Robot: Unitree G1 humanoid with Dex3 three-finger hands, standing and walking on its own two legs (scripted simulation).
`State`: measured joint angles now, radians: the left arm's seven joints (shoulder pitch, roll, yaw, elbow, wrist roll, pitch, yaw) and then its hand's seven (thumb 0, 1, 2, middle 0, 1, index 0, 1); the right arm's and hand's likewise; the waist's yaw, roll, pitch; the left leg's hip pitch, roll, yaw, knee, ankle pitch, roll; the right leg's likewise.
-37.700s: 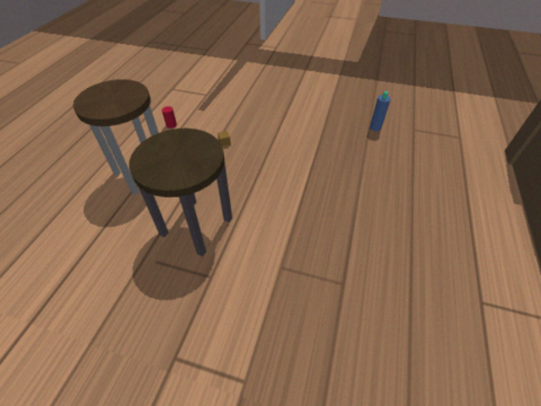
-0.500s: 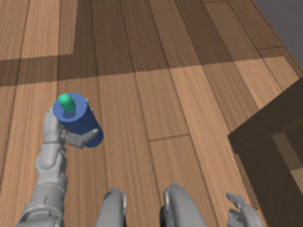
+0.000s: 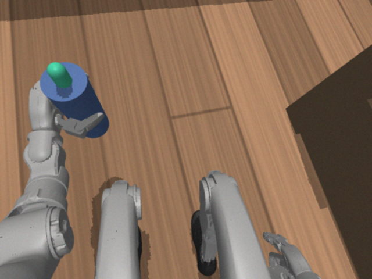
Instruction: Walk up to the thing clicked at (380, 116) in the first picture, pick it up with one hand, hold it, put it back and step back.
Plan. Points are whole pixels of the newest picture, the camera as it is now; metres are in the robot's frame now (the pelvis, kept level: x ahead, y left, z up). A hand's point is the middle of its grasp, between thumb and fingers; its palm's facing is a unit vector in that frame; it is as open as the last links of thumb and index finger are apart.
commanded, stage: crouch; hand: left
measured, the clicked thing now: (79, 103) +0.47 +0.18 -0.03
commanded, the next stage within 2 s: lower in 0.90 s
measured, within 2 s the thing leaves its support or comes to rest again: neither
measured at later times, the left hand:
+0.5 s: hand (91, 111) +0.50 +0.19 -0.15, palm faces +0.00 -1.00 -0.02, open 10.0 cm
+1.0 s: hand (98, 114) +0.51 +0.18 -0.20, palm faces +0.00 -1.00 -0.03, open 10.0 cm
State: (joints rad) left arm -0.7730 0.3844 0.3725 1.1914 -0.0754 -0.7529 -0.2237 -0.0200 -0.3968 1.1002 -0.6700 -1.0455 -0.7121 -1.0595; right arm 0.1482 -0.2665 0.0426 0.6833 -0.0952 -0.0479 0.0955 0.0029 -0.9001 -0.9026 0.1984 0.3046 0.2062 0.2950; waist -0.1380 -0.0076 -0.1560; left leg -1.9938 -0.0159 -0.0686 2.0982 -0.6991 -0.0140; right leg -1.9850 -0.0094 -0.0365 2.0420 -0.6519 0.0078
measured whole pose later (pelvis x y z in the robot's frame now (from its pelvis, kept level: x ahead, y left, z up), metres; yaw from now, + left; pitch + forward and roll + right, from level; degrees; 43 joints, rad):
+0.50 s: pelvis -0.01 +0.01 -0.08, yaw -4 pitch +31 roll -8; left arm -0.87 0.56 0.44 1.25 -0.02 -0.73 -0.21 -0.02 -0.40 1.11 -0.69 -1.03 -0.73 -1.04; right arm 0.16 -0.31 0.15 0.67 -0.14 0.01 0.11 0.00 -0.91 -0.90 0.20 0.30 0.21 0.30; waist -0.24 -0.04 -0.02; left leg -2.22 -0.02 -0.13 2.39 -0.70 -0.01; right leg -2.18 0.00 -0.08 2.27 -0.63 0.03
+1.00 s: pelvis -0.01 +0.01 -0.11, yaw -7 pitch +28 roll -11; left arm -0.87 0.64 0.44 1.25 -0.01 -0.77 -0.16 -0.02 -0.39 1.10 -0.68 -1.03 -0.72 -1.05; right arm 0.09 -0.34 0.24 0.64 -0.19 0.05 0.14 0.00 -0.91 -0.90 0.20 0.30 0.21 0.30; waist -0.27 -0.07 0.08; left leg -2.27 -0.02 -0.18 2.49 -0.72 -0.01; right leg -2.20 0.01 -0.13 2.33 -0.63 0.04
